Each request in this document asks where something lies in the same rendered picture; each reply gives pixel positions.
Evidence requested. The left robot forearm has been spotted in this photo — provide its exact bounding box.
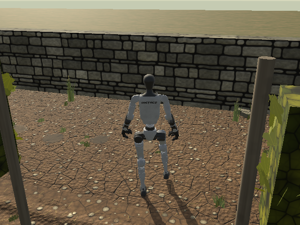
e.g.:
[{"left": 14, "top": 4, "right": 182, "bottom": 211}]
[{"left": 122, "top": 113, "right": 131, "bottom": 131}]

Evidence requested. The left robot upper arm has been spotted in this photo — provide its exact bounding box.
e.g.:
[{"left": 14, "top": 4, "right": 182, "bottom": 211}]
[{"left": 127, "top": 95, "right": 140, "bottom": 120}]

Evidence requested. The right robot forearm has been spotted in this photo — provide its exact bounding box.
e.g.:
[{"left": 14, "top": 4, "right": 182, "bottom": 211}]
[{"left": 168, "top": 113, "right": 178, "bottom": 132}]

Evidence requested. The right robot upper arm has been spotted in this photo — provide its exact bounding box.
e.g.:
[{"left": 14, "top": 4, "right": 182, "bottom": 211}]
[{"left": 159, "top": 94, "right": 172, "bottom": 120}]

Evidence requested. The robot head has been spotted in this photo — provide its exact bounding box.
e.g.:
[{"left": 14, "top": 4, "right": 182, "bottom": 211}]
[{"left": 142, "top": 74, "right": 157, "bottom": 97}]

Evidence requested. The left robot hand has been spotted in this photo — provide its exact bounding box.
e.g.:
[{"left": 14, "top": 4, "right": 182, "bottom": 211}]
[{"left": 121, "top": 129, "right": 132, "bottom": 139}]

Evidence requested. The humanoid robot torso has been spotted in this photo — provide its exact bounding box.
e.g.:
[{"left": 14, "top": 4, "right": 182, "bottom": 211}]
[{"left": 139, "top": 93, "right": 161, "bottom": 141}]

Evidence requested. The right robot hand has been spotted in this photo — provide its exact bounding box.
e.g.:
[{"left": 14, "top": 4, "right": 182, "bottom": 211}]
[{"left": 168, "top": 131, "right": 179, "bottom": 141}]

